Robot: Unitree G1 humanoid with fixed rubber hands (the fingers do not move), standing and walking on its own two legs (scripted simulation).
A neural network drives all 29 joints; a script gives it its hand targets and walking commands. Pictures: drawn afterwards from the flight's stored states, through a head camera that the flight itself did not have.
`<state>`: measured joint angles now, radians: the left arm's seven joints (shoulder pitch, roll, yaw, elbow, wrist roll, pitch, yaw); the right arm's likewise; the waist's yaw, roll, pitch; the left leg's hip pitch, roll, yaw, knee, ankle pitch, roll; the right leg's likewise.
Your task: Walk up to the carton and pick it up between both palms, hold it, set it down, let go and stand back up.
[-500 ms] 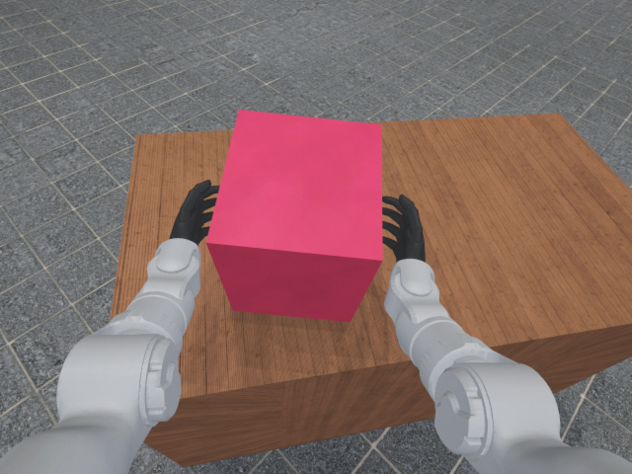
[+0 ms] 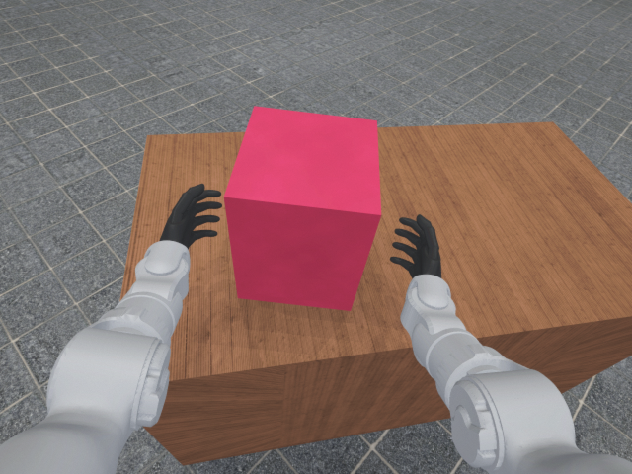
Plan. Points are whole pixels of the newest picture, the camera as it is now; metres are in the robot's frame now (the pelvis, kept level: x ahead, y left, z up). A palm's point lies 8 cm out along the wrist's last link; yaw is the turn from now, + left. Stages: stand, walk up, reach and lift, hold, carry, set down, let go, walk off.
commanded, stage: set down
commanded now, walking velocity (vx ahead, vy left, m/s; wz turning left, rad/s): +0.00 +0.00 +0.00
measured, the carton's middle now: (304, 213) +0.52 +0.01 +0.00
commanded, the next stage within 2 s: none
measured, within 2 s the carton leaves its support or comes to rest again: neither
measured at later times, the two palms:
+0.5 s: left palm (171, 280) +0.37 +0.20 +0.03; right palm (441, 324) +0.31 -0.17 +0.01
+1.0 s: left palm (138, 349) +0.28 +0.22 +0.01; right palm (462, 386) +0.23 -0.18 +0.00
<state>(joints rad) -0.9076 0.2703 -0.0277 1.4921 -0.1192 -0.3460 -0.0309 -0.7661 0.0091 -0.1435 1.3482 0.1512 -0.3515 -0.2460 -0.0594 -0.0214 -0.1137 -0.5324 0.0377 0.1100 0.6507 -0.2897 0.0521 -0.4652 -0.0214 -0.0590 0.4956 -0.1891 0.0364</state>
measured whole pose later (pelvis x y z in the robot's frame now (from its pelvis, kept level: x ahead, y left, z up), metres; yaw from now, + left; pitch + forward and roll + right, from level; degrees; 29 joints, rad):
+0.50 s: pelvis +0.00 +0.00 +0.00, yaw +1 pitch +8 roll -4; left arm -0.56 0.28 0.00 1.08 -0.12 -0.30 -0.12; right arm -0.42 0.01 -0.01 1.08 0.22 -0.46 -0.25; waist -0.06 -0.01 -0.11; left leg -0.52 0.04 0.09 0.65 -0.28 0.06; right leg -0.45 -0.02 -0.07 0.49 -0.19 0.04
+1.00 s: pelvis +0.00 -0.01 +0.01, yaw +1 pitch +0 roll -3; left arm -0.15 0.31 0.03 0.65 -0.12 -0.21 -0.18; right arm 0.04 0.01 0.06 0.63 0.16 -0.43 -0.30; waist -0.01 -0.01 0.01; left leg -0.32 0.04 0.09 0.58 -0.28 0.05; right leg -0.24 -0.01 -0.07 0.43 -0.18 0.04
